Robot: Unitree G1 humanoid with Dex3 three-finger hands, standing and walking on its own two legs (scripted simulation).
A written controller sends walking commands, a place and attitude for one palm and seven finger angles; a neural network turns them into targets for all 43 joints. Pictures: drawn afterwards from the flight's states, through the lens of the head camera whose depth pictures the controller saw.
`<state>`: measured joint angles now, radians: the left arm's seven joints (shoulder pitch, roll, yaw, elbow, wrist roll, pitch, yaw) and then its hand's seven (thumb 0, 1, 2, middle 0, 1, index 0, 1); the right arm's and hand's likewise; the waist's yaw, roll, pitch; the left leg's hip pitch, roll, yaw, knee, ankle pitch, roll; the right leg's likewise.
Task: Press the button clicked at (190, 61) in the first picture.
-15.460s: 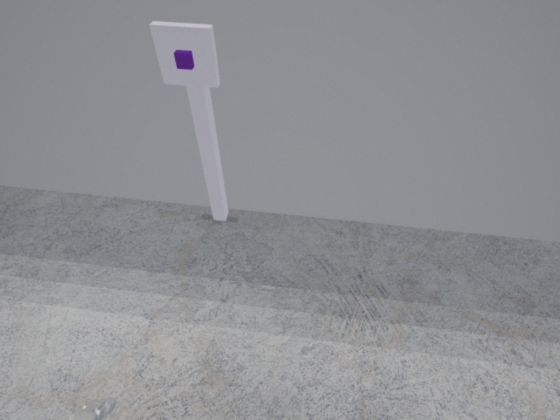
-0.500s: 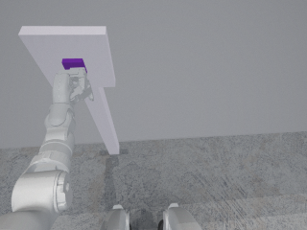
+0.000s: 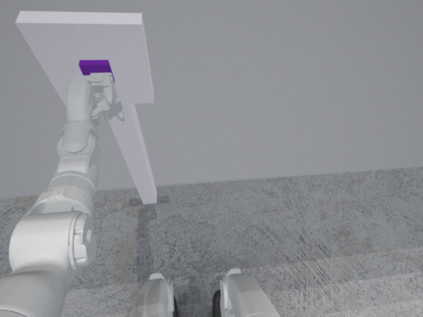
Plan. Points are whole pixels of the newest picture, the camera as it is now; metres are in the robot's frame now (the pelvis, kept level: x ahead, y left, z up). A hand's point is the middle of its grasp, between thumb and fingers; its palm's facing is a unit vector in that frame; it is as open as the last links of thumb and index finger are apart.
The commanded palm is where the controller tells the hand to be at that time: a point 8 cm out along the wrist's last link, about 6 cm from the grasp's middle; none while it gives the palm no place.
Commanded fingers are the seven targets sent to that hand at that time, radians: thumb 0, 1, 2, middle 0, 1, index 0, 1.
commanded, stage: pull the fist back off the button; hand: left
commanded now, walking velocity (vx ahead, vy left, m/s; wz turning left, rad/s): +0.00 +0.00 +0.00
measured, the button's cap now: (98, 69) +0.55 +0.17 +0.11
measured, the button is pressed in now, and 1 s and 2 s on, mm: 11 0 0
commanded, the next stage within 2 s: draw the hand back to the body in 1.02 s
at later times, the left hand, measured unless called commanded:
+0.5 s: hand (118, 108) +0.49 +0.13 +0.08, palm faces +0.04 -1.00 -0.02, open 3.4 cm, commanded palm +0.45 +0.18 +0.08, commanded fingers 0.00 0.90 0.90 -1.30 -1.50 -1.30 -1.50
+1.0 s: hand (113, 144) +0.41 +0.14 +0.08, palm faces +0.01 -1.00 -0.01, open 3.1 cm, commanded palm +0.39 +0.19 +0.08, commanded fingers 0.00 0.90 0.90 -1.30 -1.50 -1.30 -1.50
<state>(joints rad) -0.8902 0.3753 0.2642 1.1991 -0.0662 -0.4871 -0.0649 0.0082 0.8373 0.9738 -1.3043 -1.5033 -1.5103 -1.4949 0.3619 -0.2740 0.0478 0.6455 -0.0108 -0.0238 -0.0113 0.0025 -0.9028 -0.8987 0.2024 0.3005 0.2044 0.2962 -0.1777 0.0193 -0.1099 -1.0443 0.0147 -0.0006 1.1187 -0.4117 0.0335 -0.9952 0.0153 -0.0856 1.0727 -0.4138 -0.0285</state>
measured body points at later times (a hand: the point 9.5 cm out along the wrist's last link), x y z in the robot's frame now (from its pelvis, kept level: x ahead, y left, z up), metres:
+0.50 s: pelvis +0.02 +0.00 +0.01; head +0.12 +0.01 +0.45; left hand +0.48 +0.19 +0.08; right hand +0.07 -0.26 -0.10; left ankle +0.07 +0.10 -0.65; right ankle +0.06 -0.11 -0.65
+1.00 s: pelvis +0.06 -0.01 +0.03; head +0.14 -0.01 +0.47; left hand +0.40 +0.19 +0.08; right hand +0.21 -0.26 -0.08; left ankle +0.07 +0.10 -0.65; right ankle +0.06 -0.11 -0.65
